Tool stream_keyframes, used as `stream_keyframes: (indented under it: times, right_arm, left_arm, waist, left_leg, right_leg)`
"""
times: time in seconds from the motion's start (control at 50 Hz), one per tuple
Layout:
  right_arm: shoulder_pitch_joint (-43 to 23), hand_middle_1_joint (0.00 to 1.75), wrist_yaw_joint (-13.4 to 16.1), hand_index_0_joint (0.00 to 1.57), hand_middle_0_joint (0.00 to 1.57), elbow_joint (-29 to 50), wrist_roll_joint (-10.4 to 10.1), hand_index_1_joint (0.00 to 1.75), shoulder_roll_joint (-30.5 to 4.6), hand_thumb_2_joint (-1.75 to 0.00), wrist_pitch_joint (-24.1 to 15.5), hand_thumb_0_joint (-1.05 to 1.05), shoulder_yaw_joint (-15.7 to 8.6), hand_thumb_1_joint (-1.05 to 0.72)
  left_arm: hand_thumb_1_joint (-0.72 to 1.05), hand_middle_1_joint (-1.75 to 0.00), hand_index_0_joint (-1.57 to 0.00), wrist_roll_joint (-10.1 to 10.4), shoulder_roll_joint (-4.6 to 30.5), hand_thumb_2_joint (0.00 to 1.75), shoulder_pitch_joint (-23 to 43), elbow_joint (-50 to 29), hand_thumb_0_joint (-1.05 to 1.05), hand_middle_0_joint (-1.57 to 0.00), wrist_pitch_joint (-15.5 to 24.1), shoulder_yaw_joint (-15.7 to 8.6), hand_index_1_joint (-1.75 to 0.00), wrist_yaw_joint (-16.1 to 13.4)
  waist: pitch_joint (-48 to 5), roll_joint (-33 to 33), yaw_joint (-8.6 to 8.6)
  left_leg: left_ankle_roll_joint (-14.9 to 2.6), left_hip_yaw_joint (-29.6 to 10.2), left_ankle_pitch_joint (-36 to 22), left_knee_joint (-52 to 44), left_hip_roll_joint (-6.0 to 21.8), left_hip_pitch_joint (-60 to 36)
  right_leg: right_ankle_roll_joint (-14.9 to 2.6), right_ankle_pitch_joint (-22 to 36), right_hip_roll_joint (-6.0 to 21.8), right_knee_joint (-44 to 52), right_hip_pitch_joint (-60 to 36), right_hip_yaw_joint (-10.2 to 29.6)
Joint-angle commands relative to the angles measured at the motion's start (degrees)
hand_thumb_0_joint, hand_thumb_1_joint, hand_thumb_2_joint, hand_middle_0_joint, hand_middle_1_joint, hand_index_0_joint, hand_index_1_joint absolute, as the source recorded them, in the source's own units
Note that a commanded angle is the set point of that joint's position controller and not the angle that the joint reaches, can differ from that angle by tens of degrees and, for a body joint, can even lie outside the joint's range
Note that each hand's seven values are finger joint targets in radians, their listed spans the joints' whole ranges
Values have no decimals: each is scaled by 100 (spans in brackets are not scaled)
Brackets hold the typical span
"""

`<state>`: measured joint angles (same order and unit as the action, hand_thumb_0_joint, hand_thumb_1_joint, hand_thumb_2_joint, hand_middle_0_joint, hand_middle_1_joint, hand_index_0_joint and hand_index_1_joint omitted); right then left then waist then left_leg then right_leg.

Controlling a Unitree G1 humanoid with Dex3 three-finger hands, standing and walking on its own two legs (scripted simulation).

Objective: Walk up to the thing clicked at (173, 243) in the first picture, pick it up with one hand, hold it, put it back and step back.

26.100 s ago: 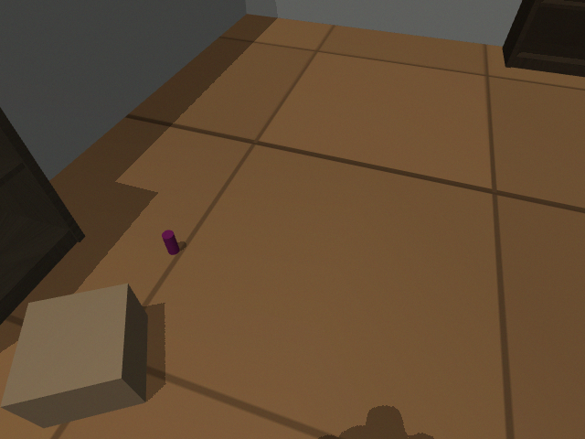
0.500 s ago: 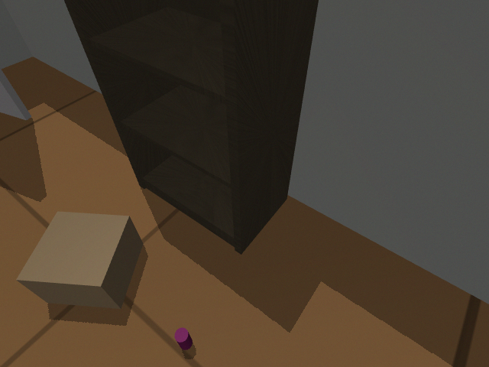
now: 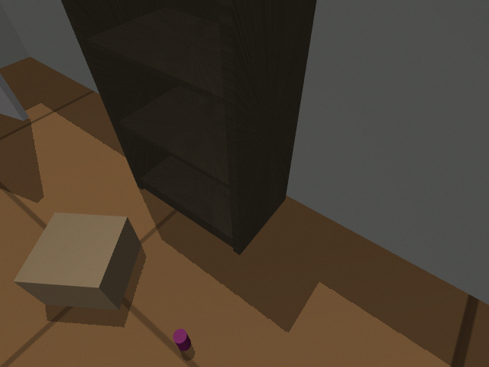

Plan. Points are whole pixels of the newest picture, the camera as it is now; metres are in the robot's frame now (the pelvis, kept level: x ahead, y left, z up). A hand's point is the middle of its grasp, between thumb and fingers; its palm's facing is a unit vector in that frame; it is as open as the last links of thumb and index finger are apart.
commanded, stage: stand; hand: left
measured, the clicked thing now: (182, 340) +0.36 +0.24 -0.73
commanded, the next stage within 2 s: walk up in 0.24 s
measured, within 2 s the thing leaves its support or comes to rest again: neither
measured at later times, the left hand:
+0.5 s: hand out of the picture +0.07 +0.26 -0.16, palm faces +0.00 -0.94 -0.35, open 7.4 cm
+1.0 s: hand out of the picture +0.03 +0.25 -0.16, palm faces +0.01 -0.94 -0.33, open 7.4 cm
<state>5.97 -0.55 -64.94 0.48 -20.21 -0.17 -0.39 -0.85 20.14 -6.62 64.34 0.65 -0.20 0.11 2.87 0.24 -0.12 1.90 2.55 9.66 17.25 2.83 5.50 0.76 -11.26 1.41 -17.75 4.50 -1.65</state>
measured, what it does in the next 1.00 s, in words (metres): stands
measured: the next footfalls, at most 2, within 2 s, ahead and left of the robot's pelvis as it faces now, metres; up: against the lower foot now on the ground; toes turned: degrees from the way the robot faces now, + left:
none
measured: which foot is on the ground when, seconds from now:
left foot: down 0.00-1.00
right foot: down 0.00-1.00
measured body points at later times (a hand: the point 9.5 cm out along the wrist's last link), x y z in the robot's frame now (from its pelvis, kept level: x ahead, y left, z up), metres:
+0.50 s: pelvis -0.02 +0.00 +0.00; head +0.01 +0.00 +0.45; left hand +0.07 +0.30 -0.13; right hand +0.07 -0.31 -0.13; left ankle +0.00 +0.14 -0.75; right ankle -0.02 -0.13 -0.75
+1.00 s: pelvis -0.03 +0.00 +0.00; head -0.01 +0.00 +0.44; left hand +0.03 +0.30 -0.14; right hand +0.04 -0.31 -0.14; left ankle +0.00 +0.14 -0.75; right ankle -0.02 -0.13 -0.75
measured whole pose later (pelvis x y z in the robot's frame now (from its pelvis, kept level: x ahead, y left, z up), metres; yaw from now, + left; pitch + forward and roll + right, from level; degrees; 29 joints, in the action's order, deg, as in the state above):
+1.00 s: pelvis -0.03 +0.00 +0.00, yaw +1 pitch -2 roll +0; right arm 7.3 -0.8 -62.4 0.2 -20.2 0.5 -1.4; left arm -1.0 19.8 -7.2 62.2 -1.4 -2.7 1.1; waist 4.8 0.0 0.0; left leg 1.9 1.5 9.3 22.2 3.2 11.0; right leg 0.3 -10.9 1.1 -22.1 9.4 -2.4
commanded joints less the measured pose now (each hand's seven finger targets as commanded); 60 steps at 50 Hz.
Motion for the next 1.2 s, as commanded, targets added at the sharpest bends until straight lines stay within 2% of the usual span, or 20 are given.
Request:
stream_keyframes:
  times: [0.0, 0.1, 0.2, 0.22, 0.26, 0.32, 0.5, 0.64, 0.72, 0.92, 1.04, 1.18]
  right_arm:
    - [-229, 30, 89, 20, 20, 328, 20, 30, -1220, -90, -147, 0, -195, -90]
    - [-232, 30, 88, 20, 20, 310, 9, 30, -1206, -90, -136, 0, -192, -90]
    - [-194, 30, 90, 20, 20, 340, 17, 30, -1193, -90, -144, 0, -190, -90]
    - [-252, 30, 95, 20, 20, 358, -62, 30, -1255, -90, -136, 0, -232, -90]
    - [-189, 30, 112, 20, 20, 405, -85, 30, -1268, -90, -117, 0, -266, -90]
    - [-225, 30, 122, 20, 20, 483, -64, 30, -1256, -90, -95, 0, -303, -90]
    - [-317, 30, 87, 20, 20, 605, -40, 30, -1237, -90, -28, 0, -334, -90]
    - [-209, 30, 65, 20, 20, 601, 2, 30, -1260, -90, -38, 0, -365, -90]
    - [-224, 30, 58, 20, 20, 619, 10, 30, -1247, -90, -55, 0, -357, -90]
    - [-140, 30, 66, 20, 20, 646, -8, 30, -1261, -90, -75, 0, -327, -90]
    - [-94, 30, 74, 20, 20, 631, -22, 30, -1252, -90, -97, 0, -294, -90]
    - [-99, 30, 78, 20, 20, 644, -33, 30, -1267, -90, -97, 0, -282, -90]
  left_arm:
    - [90, -30, -20, 26, 1251, 90, 225, -369, 0, -20, 107, -220, -30, -58]
    - [90, -30, -20, 32, 1252, 90, 196, -348, 0, -20, 105, -223, -30, -66]
    - [90, -30, -20, 30, 1262, 90, 226, -374, 0, -20, 105, -231, -30, -63]
    - [90, -30, -20, 75, 1243, 90, 289, -357, 0, -20, 44, -331, -30, -56]
    - [90, -30, -20, 89, 1255, 90, 193, -397, 0, -20, 9, -354, -30, -67]
    - [90, -30, -20, 71, 1206, 90, 162, -458, 0, -20, -30, -363, -30, -63]
    - [90, -30, -20, 27, 1251, 90, 246, -523, 0, -20, -81, -414, -30, -16]
    - [90, -30, -20, -11, 1249, 90, 286, -595, 0, -20, -90, -466, -30, 21]
    - [90, -30, -20, 4, 1181, 90, 175, -610, 0, -20, -85, -469, -30, 32]
    - [90, -30, -20, 13, 1200, 90, 149, -623, 0, -20, -83, -477, -30, 42]
    - [90, -30, -20, 30, 1161, 90, 119, -631, 0, -20, -68, -453, -30, 44]
    - [90, -30, -20, 47, 1195, 90, 187, -648, 0, -20, -71, -450, -30, 42]
  waist:
    - [-521, 25, 4]
    - [-363, -63, 15]
    - [-475, -54, -16]
    - [-279, -71, 10]
    - [-461, -60, 18]
    - [-709, 37, 18]
    - [-351, -70, 15]
    - [-361, -103, -21]
    - [-353, -15, 27]
    - [-305, 16, 22]
    - [-480, -20, 29]
    - [-427, 12, 20]
  left_leg:
    - [-241, -477, -1030, -139, 594, -212]
    - [-226, -504, -981, -182, 582, -174]
    - [-239, -468, -970, -153, 590, -223]
    - [-268, -539, -1556, -73, 624, -78]
    - [-298, -490, -1926, 70, 638, -178]
    - [-328, -441, -1750, 116, 639, -202]
    - [-329, -519, -486, 128, 507, 148]
    - [-340, -585, 46, 106, 490, 307]
    - [-351, -659, 97, 62, 523, 351]
    - [-314, -693, 9, 96, 512, 452]
    - [-336, -688, -203, 125, 540, 375]
    - [-290, -677, -396, 141, 520, 403]
  right_leg:
    - [-178, 1178, 719, 252, 13, 484]
    - [-155, 1029, 678, 301, 105, 449]
    - [-173, 1084, 713, 286, 73, 480]
    - [-156, 1587, 625, 119, 117, 420]
    - [-166, 1847, 605, -22, 4, 331]
    - [-187, 1673, 607, -80, -77, 318]
    - [-248, 603, 613, 72, 397, 490]
    - [-325, -67, 630, 157, 539, 617]
    - [-313, -147, 598, 146, 542, 588]
    - [-325, -45, 588, 91, 534, 570]
    - [-313, 183, 599, 55, 402, 575]
    - [-311, 383, 587, 3, 377, 550]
